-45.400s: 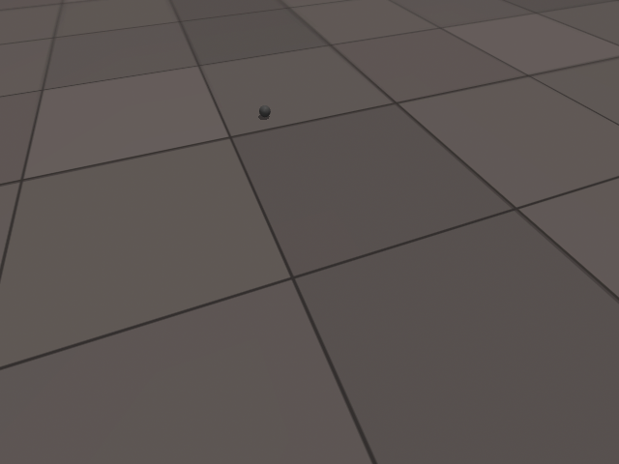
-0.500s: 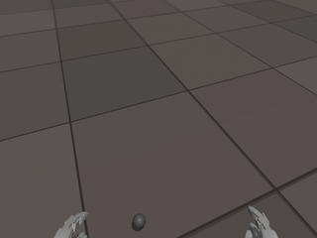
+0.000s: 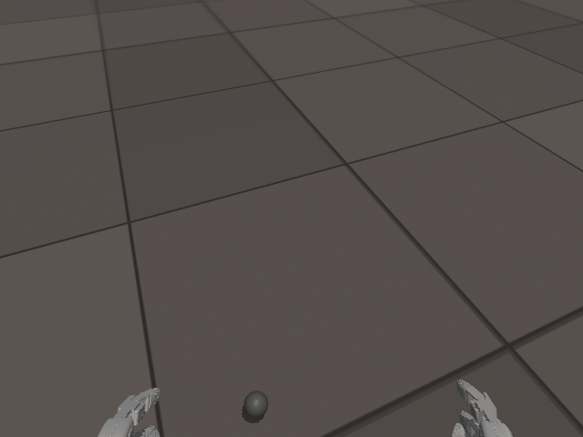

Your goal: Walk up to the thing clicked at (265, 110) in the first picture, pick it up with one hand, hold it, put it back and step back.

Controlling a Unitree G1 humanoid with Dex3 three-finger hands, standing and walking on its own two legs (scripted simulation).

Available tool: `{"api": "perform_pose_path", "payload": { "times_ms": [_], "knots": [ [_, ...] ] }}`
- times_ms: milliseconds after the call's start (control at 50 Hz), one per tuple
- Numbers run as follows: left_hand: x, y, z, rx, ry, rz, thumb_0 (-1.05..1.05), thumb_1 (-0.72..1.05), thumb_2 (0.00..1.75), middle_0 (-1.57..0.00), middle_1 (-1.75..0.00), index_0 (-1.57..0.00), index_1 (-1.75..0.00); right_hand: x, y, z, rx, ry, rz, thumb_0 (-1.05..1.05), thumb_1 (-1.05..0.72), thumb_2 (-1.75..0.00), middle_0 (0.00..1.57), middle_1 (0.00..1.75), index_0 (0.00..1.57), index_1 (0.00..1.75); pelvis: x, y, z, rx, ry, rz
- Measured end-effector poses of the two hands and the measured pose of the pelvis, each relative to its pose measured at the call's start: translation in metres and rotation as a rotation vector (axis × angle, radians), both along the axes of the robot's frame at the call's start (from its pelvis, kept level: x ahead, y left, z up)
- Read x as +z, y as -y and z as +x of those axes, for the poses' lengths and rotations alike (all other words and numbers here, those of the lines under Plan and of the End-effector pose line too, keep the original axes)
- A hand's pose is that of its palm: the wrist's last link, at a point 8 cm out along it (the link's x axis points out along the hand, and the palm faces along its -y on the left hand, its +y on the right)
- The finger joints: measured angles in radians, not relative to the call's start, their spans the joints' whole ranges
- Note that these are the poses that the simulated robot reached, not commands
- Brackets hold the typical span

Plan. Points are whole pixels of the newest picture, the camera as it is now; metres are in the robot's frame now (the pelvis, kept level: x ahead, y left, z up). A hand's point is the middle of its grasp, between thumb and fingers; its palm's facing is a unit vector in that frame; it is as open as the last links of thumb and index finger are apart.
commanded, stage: home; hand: left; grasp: from above
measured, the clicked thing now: (256, 403) +0.41 +0.12 -0.68
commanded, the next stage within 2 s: stand in 0.40 s
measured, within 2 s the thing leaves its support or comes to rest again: neither
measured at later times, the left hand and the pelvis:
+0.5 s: hand out of the picture +0.16 +0.18 -0.04, palm faces +0.04 -0.98 -0.21, open 7.4 cm; pelvis +0.00 +0.00 +0.00, yaw +0 degrees
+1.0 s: hand out of the picture +0.05 +0.24 -0.11, palm faces +0.05 -0.95 -0.31, open 7.4 cm; pelvis +0.00 +0.01 +0.05, yaw +0 degrees
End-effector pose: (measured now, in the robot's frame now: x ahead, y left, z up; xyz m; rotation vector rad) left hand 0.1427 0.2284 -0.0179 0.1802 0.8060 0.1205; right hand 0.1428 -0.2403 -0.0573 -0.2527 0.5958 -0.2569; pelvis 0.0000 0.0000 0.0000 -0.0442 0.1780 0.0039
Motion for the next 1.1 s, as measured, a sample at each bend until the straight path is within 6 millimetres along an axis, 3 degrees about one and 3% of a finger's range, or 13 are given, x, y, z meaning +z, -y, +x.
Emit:
{"api": "perform_pose_path", "payload": {
  "times_ms": [500, 600, 680, 820, 960, 1100],
  "knots": [
    [0.0, 0.0, -0.003, 0.003, -0.002, 0.0, 0.02, 0.91, 0.9, -0.2, -0.31, -0.2, -0.31, 0.0, 0.0, -0.001, -0.005, 0.004, 0.003, 0.02, -0.9, -0.9, 0.2, 0.3, 0.2, 0.3, -0.001, 0.0, -0.001, 0.001, -0.001, -0.002],
    [-0.024, -0.016, 0.002, -0.035, 0.009, 0.095, 0.01, 0.9, 0.9, -0.2, -0.31, -0.2, -0.31, -0.016, 0.005, -0.01, 0.143, -0.265, -0.046, 0.01, -0.9, -0.9, 0.2, 0.3, 0.2, 0.3, 0.013, 0.0, -0.008, -0.006, 0.1, 0.033],
    [-0.036, -0.033, -0.011, -0.012, -0.069, 0.114, 0.01, 0.91, 0.9, -0.2, -0.3, -0.2, -0.31, -0.016, 0.017, -0.025, 0.116, -0.366, -0.017, 0.01, -0.9, -0.9, 0.2, 0.3, 0.2, 0.3, 0.023, -0.002, -0.01, -0.012, 0.138, 0.045],
    [-0.049, -0.054, -0.054, 0.053, -0.238, 0.122, 0.01, 0.91, 0.9, -0.2, -0.3, -0.2, -0.3, -0.011, 0.028, -0.05, 0.036, -0.47, 0.002, 0.01, -0.9, -0.9, 0.2, 0.3, 0.2, 0.3, 0.037, -0.007, -0.006, -0.01, 0.18, 0.039],
    [-0.052, -0.056, -0.091, 0.107, -0.371, 0.098, 0.01, 0.91, 0.9, -0.2, -0.3, -0.2, -0.3, -0.009, 0.023, -0.066, 0.007, -0.55, 0.024, 0.01, -0.9, -0.9, 0.2, 0.3, 0.2, 0.3, 0.051, -0.009, -0.002, -0.005, 0.212, 0.037],
    [-0.05, -0.054, -0.111, 0.13, -0.442, 0.088, 0.01, 0.91, 0.9, -0.2, -0.3, -0.2, -0.3, -0.008, 0.018, -0.073, -0.004, -0.587, 0.049, 0.01, -0.9, -0.9, 0.2, 0.3, 0.2, 0.3, 0.06, -0.009, -0.003, -0.002, 0.235, 0.041]
  ]
}}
